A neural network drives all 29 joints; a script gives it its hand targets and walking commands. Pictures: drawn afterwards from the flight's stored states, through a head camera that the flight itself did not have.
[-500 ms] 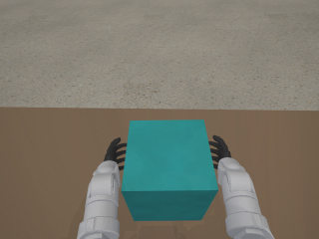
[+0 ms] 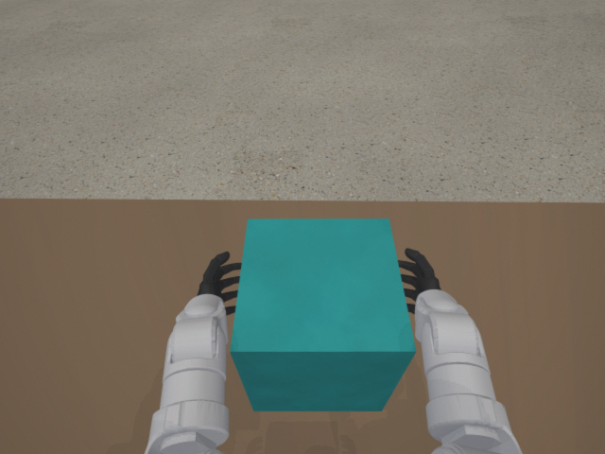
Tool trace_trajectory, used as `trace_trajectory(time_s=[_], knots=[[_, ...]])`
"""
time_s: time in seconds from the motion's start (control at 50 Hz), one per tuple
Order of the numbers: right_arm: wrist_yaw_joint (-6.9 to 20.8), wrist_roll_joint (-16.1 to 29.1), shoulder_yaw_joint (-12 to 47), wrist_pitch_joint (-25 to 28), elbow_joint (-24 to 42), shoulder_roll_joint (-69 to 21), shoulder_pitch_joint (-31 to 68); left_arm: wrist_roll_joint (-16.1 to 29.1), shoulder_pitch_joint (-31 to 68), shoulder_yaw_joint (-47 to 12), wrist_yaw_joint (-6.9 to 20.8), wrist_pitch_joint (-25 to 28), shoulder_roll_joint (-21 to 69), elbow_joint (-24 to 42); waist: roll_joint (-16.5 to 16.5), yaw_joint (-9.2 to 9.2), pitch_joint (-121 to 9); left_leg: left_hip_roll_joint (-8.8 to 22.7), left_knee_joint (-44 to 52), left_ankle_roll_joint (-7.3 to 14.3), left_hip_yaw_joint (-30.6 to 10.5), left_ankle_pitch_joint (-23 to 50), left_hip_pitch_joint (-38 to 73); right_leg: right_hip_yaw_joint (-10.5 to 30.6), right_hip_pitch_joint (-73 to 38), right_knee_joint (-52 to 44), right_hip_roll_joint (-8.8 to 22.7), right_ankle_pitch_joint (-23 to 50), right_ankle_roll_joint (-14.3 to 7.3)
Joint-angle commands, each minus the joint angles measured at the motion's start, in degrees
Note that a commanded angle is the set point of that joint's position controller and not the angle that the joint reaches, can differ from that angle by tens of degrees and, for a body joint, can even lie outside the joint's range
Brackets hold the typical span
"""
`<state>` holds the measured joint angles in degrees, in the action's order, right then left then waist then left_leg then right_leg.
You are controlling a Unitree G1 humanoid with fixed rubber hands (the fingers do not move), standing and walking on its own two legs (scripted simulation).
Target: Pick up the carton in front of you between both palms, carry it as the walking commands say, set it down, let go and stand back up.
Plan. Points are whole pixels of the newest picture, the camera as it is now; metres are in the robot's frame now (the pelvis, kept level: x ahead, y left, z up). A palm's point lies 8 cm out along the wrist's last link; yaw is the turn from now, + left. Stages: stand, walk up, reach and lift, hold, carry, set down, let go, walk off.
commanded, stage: reach and lift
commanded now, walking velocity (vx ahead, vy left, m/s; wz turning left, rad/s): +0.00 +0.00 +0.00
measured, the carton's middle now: (317, 319) +0.31 +0.00 -0.04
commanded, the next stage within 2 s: hold in 0.48 s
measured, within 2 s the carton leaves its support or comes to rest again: neither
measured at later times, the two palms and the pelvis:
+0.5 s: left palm (209, 303) +0.30 +0.15 +0.04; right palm (427, 297) +0.30 -0.15 +0.04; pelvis +0.01 +0.00 +0.00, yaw +0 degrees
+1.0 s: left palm (206, 304) +0.29 +0.15 +0.05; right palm (432, 299) +0.28 -0.15 +0.05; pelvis -0.01 +0.00 +0.00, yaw +0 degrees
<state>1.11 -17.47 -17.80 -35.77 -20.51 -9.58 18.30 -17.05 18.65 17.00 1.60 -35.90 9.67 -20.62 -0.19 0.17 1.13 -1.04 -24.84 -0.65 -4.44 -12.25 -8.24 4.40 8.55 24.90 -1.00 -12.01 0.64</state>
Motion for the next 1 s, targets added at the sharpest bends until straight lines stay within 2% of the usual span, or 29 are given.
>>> trace_trajectory(time_s=[0.0,0.22,0.46,0.56,0.64,0.72,0.84,0.98], knots=[[12.86,13.49,32.96,0.46,2.27,-53.21,26.34,12.87,25.1,-31.61,12.47,0.56,53.18,1.55,0.36,0.1,-15.95,-4.44,4.28,0.3,0.46,11.2,5.26,-0.79,-5.82,-4.52,-4.41,10.9,-0.15],[12.23,14.72,34.61,-1.16,6.95,-52.6,21.11,14.3,20.9,-33.94,12.21,-0.76,51.82,7.09,0.43,-0.17,-15.45,-4.68,5.2,0.18,0.07,16.01,7.1,-0.22,-8.66,-5.46,-4.51,16.6,0.14],[12.3,15.34,35.25,-2.54,8.41,-51.56,22.9,14.76,22.4,-34.86,11.89,-2.29,51.41,9.08,-0.08,0.06,-13.75,-4.54,5.77,0.22,0.31,12.15,6.88,-0.34,-7.8,-5.86,-4.59,11.61,-0.16],[11.97,17.48,39.11,-4.77,13.48,-51.19,21.78,17.05,21.19,-38.55,11.46,-4.66,51.84,14.06,-0.01,-0.15,-16.44,-4.39,6.32,-0.07,-0.26,14.89,9.1,-0.15,-9.68,-6.42,-4.56,14.0,-0.08],[11.57,15.45,35.6,-6.72,11.08,-48.23,20.76,15.23,19.96,-34.99,11.06,-6.63,49.1,11.4,0.05,-0.37,-9.34,-4.09,7.65,0.18,-0.01,9.19,6.7,-0.63,-7.92,-7.68,-4.4,8.33,-0.54],[12.37,14.99,33.79,-6.45,8.93,-48.83,25.15,14.61,24.46,-33.78,11.58,-6.36,49.84,9.29,-0.23,-0.34,-6.78,-3.9,7.98,0.45,0.57,2.01,4.67,-1.11,-5.81,-7.95,-4.1,1.34,-0.73],[13.1,16.07,35.6,-5.6,9.3,-51.25,29.61,15.44,28.88,-35.05,12.25,-5.53,52.37,9.2,-0.02,0.02,-12.24,-3.88,6.87,0.45,0.63,2.46,5.82,-1.14,-6.7,-6.7,-4.12,1.8,-0.7],[12.8,15.22,34.78,-5.51,7.55,-50.88,29.38,14.49,27.89,-33.6,12.19,-5.47,51.44,6.97,0.25,0.24,-11.55,-3.98,6.88,0.5,0.77,2.3,5.85,-1.04,-6.52,-6.88,-4.1,1.7,-0.57]])
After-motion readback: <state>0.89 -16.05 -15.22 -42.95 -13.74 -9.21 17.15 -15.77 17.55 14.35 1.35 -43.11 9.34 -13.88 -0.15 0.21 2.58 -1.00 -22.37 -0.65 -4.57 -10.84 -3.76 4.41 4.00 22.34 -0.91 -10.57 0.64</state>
